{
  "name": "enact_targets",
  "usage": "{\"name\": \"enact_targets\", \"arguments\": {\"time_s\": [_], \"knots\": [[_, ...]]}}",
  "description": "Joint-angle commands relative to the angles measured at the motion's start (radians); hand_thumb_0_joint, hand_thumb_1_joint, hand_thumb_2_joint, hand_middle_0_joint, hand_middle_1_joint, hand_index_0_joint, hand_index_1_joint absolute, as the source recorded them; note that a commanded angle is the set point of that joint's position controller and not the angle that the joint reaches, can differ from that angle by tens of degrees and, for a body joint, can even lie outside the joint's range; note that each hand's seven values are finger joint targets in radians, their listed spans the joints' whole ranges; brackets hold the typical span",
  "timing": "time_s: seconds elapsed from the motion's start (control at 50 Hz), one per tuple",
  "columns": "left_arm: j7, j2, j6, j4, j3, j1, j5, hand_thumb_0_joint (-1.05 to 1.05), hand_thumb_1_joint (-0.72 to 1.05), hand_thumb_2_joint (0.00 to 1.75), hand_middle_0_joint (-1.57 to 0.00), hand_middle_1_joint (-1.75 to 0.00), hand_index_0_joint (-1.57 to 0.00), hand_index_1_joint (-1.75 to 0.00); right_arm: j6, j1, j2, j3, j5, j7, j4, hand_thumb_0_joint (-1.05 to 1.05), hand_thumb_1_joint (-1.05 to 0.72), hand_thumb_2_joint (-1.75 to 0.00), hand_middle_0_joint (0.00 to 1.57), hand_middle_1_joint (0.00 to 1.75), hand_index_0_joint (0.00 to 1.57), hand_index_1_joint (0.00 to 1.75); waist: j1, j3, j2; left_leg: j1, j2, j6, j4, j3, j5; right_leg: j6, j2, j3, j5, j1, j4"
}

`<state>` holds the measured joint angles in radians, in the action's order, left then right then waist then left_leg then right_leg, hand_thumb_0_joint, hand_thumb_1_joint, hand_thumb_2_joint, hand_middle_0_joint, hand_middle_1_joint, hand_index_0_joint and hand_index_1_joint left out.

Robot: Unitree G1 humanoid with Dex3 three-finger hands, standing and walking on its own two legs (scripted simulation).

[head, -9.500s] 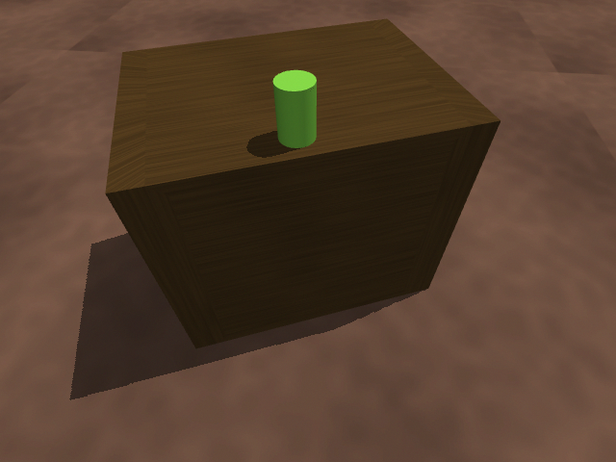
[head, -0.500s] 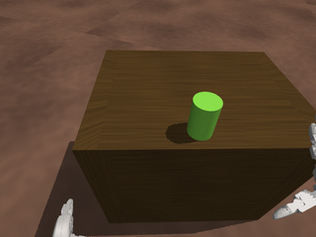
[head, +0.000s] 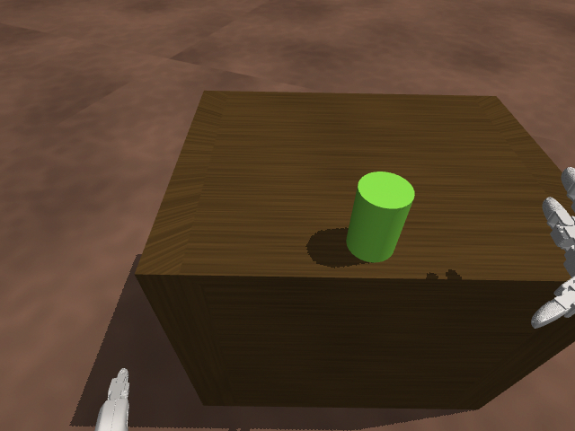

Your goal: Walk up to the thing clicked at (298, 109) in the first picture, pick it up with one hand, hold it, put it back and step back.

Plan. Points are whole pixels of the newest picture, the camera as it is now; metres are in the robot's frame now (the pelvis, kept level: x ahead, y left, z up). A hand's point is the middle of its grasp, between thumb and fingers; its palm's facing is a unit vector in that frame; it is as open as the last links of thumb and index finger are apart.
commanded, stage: go down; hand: right
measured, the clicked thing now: (377, 218) +0.45 -0.13 +0.04
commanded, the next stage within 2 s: none
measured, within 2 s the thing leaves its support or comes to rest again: neither
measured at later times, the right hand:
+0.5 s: hand (544, 230) +0.33 -0.30 +0.15, palm faces +0.04 +1.00 -0.01, open 17.6 cm
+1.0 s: hand (548, 212) +0.36 -0.33 +0.15, palm faces +0.07 +1.00 -0.01, open 17.5 cm
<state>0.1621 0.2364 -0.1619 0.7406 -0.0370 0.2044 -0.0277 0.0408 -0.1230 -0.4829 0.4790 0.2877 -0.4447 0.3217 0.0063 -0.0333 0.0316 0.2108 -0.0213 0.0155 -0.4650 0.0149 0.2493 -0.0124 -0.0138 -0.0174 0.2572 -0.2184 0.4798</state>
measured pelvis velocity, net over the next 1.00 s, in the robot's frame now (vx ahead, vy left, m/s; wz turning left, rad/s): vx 0.00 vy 0.00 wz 0.00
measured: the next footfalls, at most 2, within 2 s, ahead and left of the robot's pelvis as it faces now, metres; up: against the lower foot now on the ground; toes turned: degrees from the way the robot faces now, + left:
none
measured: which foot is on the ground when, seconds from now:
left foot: down 0.00-1.00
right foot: down 0.00-1.00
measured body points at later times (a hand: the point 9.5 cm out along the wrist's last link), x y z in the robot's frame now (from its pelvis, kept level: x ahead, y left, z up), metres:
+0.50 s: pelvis -0.01 +0.00 +0.00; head +0.00 +0.01 +0.45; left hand +0.14 +0.27 -0.10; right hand +0.32 -0.36 +0.15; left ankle +0.00 +0.13 -0.74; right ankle +0.00 -0.13 -0.74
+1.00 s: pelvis +0.00 +0.00 -0.01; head +0.01 -0.01 +0.44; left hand +0.15 +0.26 -0.09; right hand +0.35 -0.38 +0.16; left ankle +0.00 +0.13 -0.74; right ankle +0.00 -0.13 -0.74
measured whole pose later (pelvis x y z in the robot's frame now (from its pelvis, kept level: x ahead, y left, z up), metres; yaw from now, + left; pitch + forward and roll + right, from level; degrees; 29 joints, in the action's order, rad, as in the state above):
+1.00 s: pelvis +0.00 +0.00 -0.01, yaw +0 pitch +5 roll +1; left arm 0.21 0.25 -0.21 0.70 0.03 0.21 -0.03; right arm 0.04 -0.50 -0.68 0.52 0.27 -0.57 0.83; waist -0.03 -0.08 0.00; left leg 0.37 -0.01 0.01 -0.55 0.02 0.28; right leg -0.01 -0.02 -0.03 0.30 -0.39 0.59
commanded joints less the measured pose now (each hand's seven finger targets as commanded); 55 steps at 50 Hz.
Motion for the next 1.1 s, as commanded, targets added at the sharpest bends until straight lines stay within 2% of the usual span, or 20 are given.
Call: {"name": "enact_targets", "arguments": {"time_s": [0.0,0.08,0.12,0.14,0.16,0.26,0.32,0.46,0.52,0.58,0.62,0.66,0.76,0.78,0.82,0.86,0.88,0.98,1.02,1.08], "knots": [[0.013,0.122,-0.054,-0.184,-0.015,-0.121,0.004,0.00,-0.56,0.06,-0.05,-0.05,-0.04,-0.05,0.049,-0.254,-0.280,0.088,0.030,-0.009,-0.231,0.00,0.59,-0.03,0.05,0.05,0.05,0.05,0.035,-0.210,0.031,-0.048,0.029,-0.023,0.035,0.042,-0.258,0.020,0.008,-0.003,-0.317,0.088,-0.045],[0.024,0.162,-0.057,-0.180,-0.039,-0.115,0.005,0.00,-0.56,0.06,-0.05,-0.05,-0.04,-0.05,0.032,-0.279,-0.293,0.093,0.036,-0.011,-0.206,0.00,0.57,-0.03,0.05,0.05,0.05,0.05,0.009,-0.172,0.034,-0.016,0.026,-0.021,0.043,0.035,-0.211,0.025,0.012,0.001,-0.231,0.071,-0.054],[0.036,0.220,-0.061,-0.189,-0.090,-0.081,0.003,0.00,-0.56,0.06,-0.05,-0.05,-0.04,-0.05,0.023,-0.330,-0.337,0.115,0.033,-0.016,-0.175,0.00,0.58,-0.03,0.05,0.05,0.05,0.05,-0.011,-0.183,0.041,0.002,0.031,-0.022,0.041,0.037,-0.198,0.024,0.006,-0.002,-0.227,0.092,-0.054],[0.032,0.173,-0.059,-0.191,-0.049,-0.072,0.004,0.00,-0.56,0.06,-0.05,-0.05,-0.04,-0.05,0.028,-0.387,-0.337,0.103,0.031,-0.019,-0.225,0.00,0.57,-0.03,0.05,0.04,0.05,0.04,-0.011,-0.200,0.062,-0.006,0.025,-0.022,0.038,0.031,-0.219,0.025,0.012,0.002,-0.239,0.101,-0.048],[0.037,0.192,-0.057,-0.161,-0.070,-0.054,0.002,0.00,-0.56,0.06,-0.05,-0.05,-0.04,-0.05,0.021,-0.414,-0.357,0.115,0.035,-0.023,-0.181,0.00,0.54,-0.03,0.06,0.04,0.05,0.04,-0.020,-0.205,0.059,0.006,0.025,-0.022,0.034,0.030,-0.233,0.027,0.013,0.001,-0.253,0.104,-0.041],[0.040,0.116,-0.078,-0.095,0.004,-0.060,-0.004,0.00,-0.55,0.06,-0.05,-0.05,-0.04,-0.05,-0.006,-0.509,-0.363,0.085,0.047,-0.074,-0.041,0.00,0.57,-0.03,0.06,0.05,0.05,0.05,-0.028,-0.161,0.110,0.048,0.019,-0.019,0.035,0.019,-0.197,0.030,0.017,0.004,-0.188,0.056,-0.034],[0.047,0.150,-0.091,-0.105,0.001,-0.094,0.004,0.00,-0.55,0.05,-0.05,-0.05,-0.04,-0.05,-0.005,-0.548,-0.402,0.068,0.025,-0.107,0.025,0.00,0.55,-0.02,0.06,0.04,0.06,0.04,-0.035,-0.184,0.099,0.063,0.022,-0.021,0.028,0.019,-0.174,0.031,0.017,-0.001,-0.160,0.043,-0.028],[0.061,0.201,-0.112,-0.185,-0.010,-0.136,0.008,0.00,-0.54,0.05,-0.05,-0.05,-0.05,-0.05,0.030,-0.632,-0.505,0.148,0.049,-0.124,0.150,0.00,0.55,-0.03,0.06,0.04,0.06,0.04,-0.009,-0.301,0.009,0.030,0.026,-0.016,0.006,0.019,-0.163,0.033,0.012,-0.011,-0.155,0.022,0.002],[0.060,0.152,-0.103,-0.204,0.039,-0.123,0.005,0.00,-0.55,0.05,-0.05,-0.05,-0.04,-0.05,0.041,-0.624,-0.507,0.149,0.038,-0.113,0.218,0.00,0.55,-0.02,0.06,0.04,0.06,0.04,0.014,-0.281,-0.011,0.013,0.016,-0.012,0.006,0.000,-0.156,0.039,0.021,-0.003,-0.152,-0.020,0.010],[0.062,0.178,-0.094,-0.171,0.010,-0.071,0.009,0.00,-0.54,0.05,-0.04,-0.05,-0.04,-0.05,0.042,-0.599,-0.482,0.117,0.022,-0.106,0.305,0.00,0.57,-0.02,0.06,0.04,0.06,0.04,-0.003,-0.248,0.012,0.048,0.026,-0.019,-0.004,0.010,-0.166,0.035,0.016,-0.004,-0.165,-0.036,0.007],[0.057,0.133,-0.092,-0.187,0.046,-0.097,0.008,0.00,-0.55,0.06,-0.05,-0.05,-0.04,-0.06,0.059,-0.684,-0.540,0.131,0.003,-0.104,0.217,0.00,0.56,-0.02,0.06,0.04,0.06,0.04,0.004,-0.274,0.087,0.050,0.017,-0.024,-0.011,-0.002,-0.187,0.033,0.021,0.005,-0.189,-0.025,0.015],[0.056,0.131,-0.092,-0.199,0.052,-0.104,0.008,0.00,-0.56,0.06,-0.05,-0.05,-0.04,-0.06,0.062,-0.694,-0.518,0.105,0.000,-0.108,0.220,0.00,0.56,-0.02,0.06,0.04,0.06,0.04,-0.010,-0.274,0.073,0.056,0.021,-0.024,-0.013,-0.001,-0.201,0.036,0.021,0.006,-0.198,-0.023,0.018],[0.067,0.212,-0.095,-0.160,-0.019,-0.077,0.008,0.00,-0.55,0.06,-0.05,-0.05,-0.04,-0.06,0.063,-0.739,-0.542,0.107,0.017,-0.129,0.232,0.00,0.57,-0.03,0.06,0.04,0.06,0.04,-0.041,-0.327,0.121,0.103,0.030,-0.029,-0.025,0.008,-0.204,0.027,0.009,-0.007,-0.230,0.031,0.034],[0.067,0.191,-0.097,-0.176,0.003,-0.066,0.008,0.00,-0.55,0.06,-0.05,-0.05,-0.04,-0.06,0.068,-0.781,-0.561,0.113,0.015,-0.127,0.209,0.00,0.55,-0.03,0.07,0.04,0.06,0.04,-0.047,-0.338,0.115,0.100,0.033,-0.027,-0.027,0.010,-0.215,0.028,0.008,-0.008,-0.245,0.049,0.041],[0.064,0.151,-0.096,-0.167,0.038,-0.056,0.006,0.00,-0.56,0.07,-0.05,-0.05,-0.04,-0.06,0.072,-0.785,-0.568,0.120,0.013,-0.123,0.193,0.00,0.54,-0.03,0.07,0.04,0.06,0.04,-0.035,-0.333,0.111,0.095,0.032,-0.027,-0.029,0.013,-0.221,0.030,0.011,-0.007,-0.260,0.036,0.046],[0.070,0.164,-0.095,-0.160,0.017,-0.040,0.005,0.00,-0.56,0.07,-0.05,-0.05,-0.04,-0.06,0.066,-0.742,-0.562,0.128,0.014,-0.118,0.268,0.00,0.55,-0.04,0.06,0.05,0.06,0.04,-0.039,-0.304,0.068,0.092,0.032,-0.023,-0.027,0.013,-0.210,0.035,0.012,-0.007,-0.225,0.004,0.043],[0.067,0.164,-0.093,-0.153,0.020,-0.034,0.005,0.00,-0.56,0.07,-0.05,-0.05,-0.04,-0.06,0.055,-0.686,-0.516,0.099,0.015,-0.125,0.338,0.00,0.56,-0.03,0.06,0.04,0.06,0.04,-0.044,-0.261,0.058,0.096,0.031,-0.022,-0.023,0.012,-0.201,0.036,0.015,-0.005,-0.204,-0.029,0.038],[0.061,0.182,-0.087,-0.158,0.007,-0.025,0.010,0.00,-0.56,0.06,-0.05,-0.05,-0.04,-0.06,0.055,-0.769,-0.590,0.120,0.002,-0.130,0.278,0.00,0.53,-0.04,0.07,0.04,0.06,0.04,-0.035,-0.325,0.104,0.111,0.037,-0.030,-0.045,0.020,-0.238,0.025,0.005,-0.013,-0.304,0.003,0.057],[0.058,0.170,-0.086,-0.158,0.011,-0.042,0.006,0.00,-0.56,0.07,-0.05,-0.05,-0.04,-0.06,0.051,-0.753,-0.557,0.106,0.010,-0.137,0.329,0.00,0.53,-0.04,0.06,0.05,0.06,0.05,-0.041,-0.310,0.105,0.125,0.037,-0.029,-0.049,0.018,-0.236,0.024,0.002,-0.013,-0.326,0.004,0.070],[0.055,0.175,-0.090,-0.221,0.016,-0.109,0.006,0.00,-0.56,0.06,-0.05,-0.05,-0.04,-0.06,0.076,-0.834,-0.618,0.134,0.005,-0.127,0.244,0.00,0.53,-0.04,0.06,0.04,0.06,0.04,-0.028,-0.386,0.102,0.094,0.033,-0.028,-0.057,0.010,-0.256,0.028,0.007,-0.008,-0.328,0.019,0.085]]}}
